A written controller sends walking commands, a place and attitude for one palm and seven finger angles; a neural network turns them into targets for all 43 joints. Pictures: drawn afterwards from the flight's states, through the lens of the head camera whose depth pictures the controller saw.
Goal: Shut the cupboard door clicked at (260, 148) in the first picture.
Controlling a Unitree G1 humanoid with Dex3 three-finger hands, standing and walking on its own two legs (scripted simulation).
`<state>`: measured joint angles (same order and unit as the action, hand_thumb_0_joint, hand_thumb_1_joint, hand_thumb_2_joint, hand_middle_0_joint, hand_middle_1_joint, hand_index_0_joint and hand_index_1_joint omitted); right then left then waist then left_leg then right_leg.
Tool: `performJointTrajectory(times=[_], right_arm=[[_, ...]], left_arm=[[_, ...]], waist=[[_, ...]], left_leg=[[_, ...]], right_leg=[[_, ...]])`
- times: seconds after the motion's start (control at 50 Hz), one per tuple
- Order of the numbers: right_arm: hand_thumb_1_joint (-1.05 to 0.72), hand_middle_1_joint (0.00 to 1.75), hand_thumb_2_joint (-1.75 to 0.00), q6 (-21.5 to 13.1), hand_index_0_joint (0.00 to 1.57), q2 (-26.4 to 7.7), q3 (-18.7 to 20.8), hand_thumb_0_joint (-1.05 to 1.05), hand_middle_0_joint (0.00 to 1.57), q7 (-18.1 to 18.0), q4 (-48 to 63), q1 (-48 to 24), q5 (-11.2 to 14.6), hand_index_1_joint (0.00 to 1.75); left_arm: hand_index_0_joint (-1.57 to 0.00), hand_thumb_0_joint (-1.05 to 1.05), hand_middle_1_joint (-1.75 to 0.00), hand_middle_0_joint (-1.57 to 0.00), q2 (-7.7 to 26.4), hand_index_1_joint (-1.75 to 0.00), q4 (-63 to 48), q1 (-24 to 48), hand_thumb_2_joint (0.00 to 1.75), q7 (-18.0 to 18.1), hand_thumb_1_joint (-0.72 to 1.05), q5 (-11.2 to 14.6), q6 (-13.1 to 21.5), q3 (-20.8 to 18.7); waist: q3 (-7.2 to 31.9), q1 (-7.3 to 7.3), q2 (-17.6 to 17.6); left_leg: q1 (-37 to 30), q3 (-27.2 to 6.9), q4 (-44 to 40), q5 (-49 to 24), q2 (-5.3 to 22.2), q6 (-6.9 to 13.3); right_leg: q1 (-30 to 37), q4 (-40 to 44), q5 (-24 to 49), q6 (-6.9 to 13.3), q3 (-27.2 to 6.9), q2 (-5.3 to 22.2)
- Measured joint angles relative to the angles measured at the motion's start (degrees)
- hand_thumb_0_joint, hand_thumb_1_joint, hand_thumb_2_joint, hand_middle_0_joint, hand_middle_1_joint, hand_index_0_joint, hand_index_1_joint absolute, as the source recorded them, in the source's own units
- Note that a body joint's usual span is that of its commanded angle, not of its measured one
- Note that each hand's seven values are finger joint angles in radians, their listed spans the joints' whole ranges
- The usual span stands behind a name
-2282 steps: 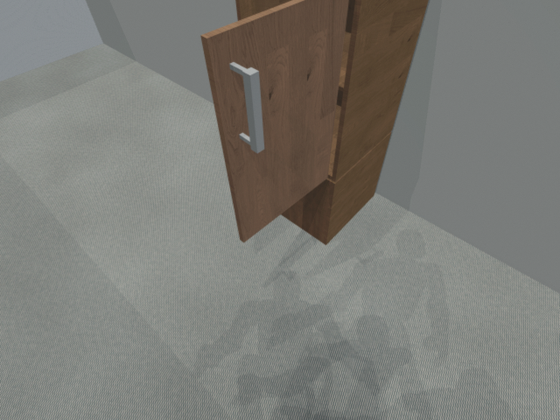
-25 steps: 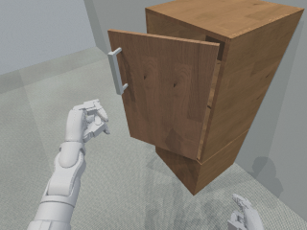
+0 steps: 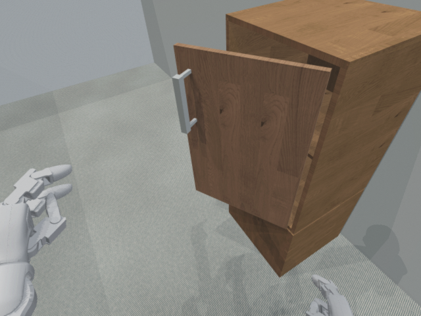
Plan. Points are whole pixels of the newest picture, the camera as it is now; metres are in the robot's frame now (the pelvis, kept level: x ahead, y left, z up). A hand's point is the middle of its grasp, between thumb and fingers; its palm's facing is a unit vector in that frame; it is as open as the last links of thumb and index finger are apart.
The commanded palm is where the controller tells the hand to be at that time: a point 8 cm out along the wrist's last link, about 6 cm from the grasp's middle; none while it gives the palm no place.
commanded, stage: draw the hand back to the body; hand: left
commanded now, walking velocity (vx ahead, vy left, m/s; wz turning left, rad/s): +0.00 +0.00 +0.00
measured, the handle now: (186, 102) +0.64 +0.14 +0.10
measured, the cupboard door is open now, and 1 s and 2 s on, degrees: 29 29 29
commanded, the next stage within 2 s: step back with the hand held close in 0.44 s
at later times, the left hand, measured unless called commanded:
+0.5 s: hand (52, 224) +0.20 +0.26 +0.16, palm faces +0.45 -0.79 -0.42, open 7.4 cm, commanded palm +0.15 +0.29 +0.17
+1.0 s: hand (27, 237) +0.18 +0.29 +0.15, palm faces +0.38 -0.78 -0.50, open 7.4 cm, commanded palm +0.11 +0.32 +0.17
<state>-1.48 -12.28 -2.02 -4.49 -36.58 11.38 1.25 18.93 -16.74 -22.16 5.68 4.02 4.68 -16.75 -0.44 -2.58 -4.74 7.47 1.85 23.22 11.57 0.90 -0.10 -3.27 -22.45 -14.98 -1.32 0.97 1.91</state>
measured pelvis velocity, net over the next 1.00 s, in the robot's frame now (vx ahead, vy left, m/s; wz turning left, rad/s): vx -0.03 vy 0.02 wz -0.02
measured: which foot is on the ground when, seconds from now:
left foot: down 0.00-1.00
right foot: down 0.00-1.00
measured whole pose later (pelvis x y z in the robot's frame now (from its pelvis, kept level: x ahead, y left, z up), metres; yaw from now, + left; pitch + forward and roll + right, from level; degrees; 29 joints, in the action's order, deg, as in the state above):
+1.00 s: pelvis -0.03 +0.02 -0.01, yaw -1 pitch +1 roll -1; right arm 2.1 -13.3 0.0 -6.1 -32.1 9.8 1.9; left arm 26.1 -25.4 -31.2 8.1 4.4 8.4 -23.9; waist 0.5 0.2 -1.9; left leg 19.5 3.0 30.4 11.8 0.9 1.6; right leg -15.1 -28.4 -14.1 -2.9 -0.4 2.2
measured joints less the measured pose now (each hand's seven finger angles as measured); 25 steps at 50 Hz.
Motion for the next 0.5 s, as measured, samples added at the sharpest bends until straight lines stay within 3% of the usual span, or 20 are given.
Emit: performJointTrajectory(times=[0.14,0.26,0.5], right_arm=[[-0.9,0.3,-0.9,-1.83,0.2,-0.97,1.33,0.01,0.2,-0.38,-0.28,0.78,0.06,0.3],[-0.91,0.3,-0.9,-2.95,0.2,-1.67,1.65,0.01,0.2,-0.86,-0.86,-0.1,-0.11,0.3],[-0.9,0.3,-0.9,-3.43,0.2,-0.12,0.92,0.01,0.2,-0.62,0.44,-0.83,-0.31,0.3]], left_arm=[[-0.34,0.02,-0.44,-0.35,1.46,-0.44,-3.47,-6.41,0.9,0.98,0.9,0.03,0.88,-4.58],[-0.25,0.02,-0.35,-0.26,-0.48,-0.35,-2.11,-3.7,0.9,1.63,0.9,-0.42,0.69,-3.41],[-0.21,0.02,-0.3,-0.22,0.98,-0.3,-4.02,-4.54,0.9,0.72,0.89,-0.19,0.97,-3.22]], waist=[[0.44,-0.75,-0.05],[-0.01,-1.48,0.19],[0.2,-0.36,0.79]], left_leg=[[0.2,-0.09,0.69,0.73,-0.03,0.04],[0.33,-0.52,0.43,0.39,-0.34,0.11],[-0.01,-0.08,0.44,0.88,0.57,-0.48]], right_leg=[[0.06,-0.27,-0.54,-0.08,0.1,0.03],[-0.11,-0.52,-0.67,-0.09,0.54,0.31],[0.11,-0.12,-0.69,0.43,0.05,-0.56]])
